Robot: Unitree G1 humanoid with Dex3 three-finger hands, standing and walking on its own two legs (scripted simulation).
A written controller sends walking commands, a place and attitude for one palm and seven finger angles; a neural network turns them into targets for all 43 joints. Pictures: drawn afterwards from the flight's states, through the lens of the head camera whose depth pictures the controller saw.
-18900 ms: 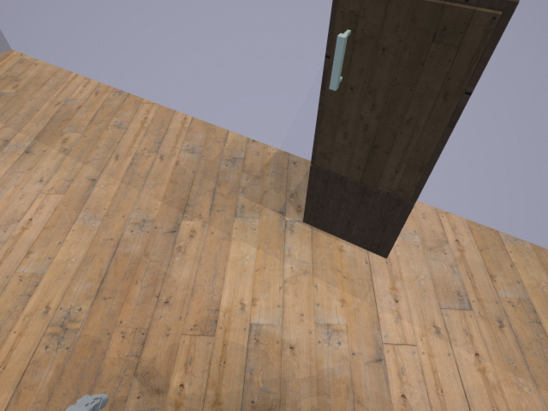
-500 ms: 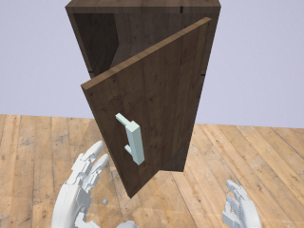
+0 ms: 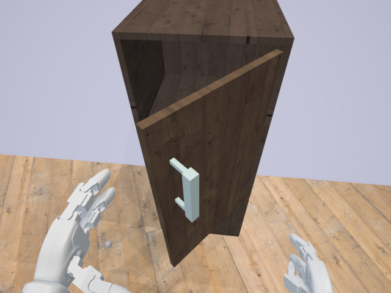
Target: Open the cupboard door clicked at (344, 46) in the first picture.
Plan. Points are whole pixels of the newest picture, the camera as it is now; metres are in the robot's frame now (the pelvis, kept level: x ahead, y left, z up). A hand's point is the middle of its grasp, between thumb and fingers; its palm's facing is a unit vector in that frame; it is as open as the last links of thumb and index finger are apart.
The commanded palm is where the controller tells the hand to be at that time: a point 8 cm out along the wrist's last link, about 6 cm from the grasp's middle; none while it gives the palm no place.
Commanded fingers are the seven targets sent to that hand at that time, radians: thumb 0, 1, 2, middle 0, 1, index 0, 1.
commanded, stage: draw the hand back to the body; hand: left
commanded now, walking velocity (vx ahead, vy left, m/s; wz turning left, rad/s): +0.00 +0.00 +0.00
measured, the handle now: (184, 190) +0.29 +0.06 +0.09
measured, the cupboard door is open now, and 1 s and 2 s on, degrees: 50 50 50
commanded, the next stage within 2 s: step back with the hand held close in 1.04 s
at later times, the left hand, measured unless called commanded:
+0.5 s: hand (45, 202) +0.20 +0.25 +0.17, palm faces +0.35 -0.86 -0.38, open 11.0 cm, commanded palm +0.16 +0.29 +0.20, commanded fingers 0.00 0.65 0.80 -0.19 -0.30 -0.19 -0.30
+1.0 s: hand (36, 189) +0.21 +0.26 +0.19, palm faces +0.42 -0.82 -0.39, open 7.4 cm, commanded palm +0.16 +0.30 +0.21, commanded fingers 0.00 0.90 0.90 -0.20 -0.30 -0.20 -0.30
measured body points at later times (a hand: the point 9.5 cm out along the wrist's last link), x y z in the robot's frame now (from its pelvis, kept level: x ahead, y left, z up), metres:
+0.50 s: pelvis +0.02 +0.02 +0.04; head +0.00 +0.01 +0.49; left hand +0.18 +0.29 +0.20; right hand +0.21 -0.20 -0.04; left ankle +0.02 +0.11 -0.70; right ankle -0.02 -0.11 -0.70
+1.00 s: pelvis +0.02 +0.00 +0.04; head +0.00 -0.01 +0.49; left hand +0.18 +0.30 +0.21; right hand +0.20 -0.22 -0.04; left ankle +0.02 +0.11 -0.70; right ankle -0.02 -0.11 -0.70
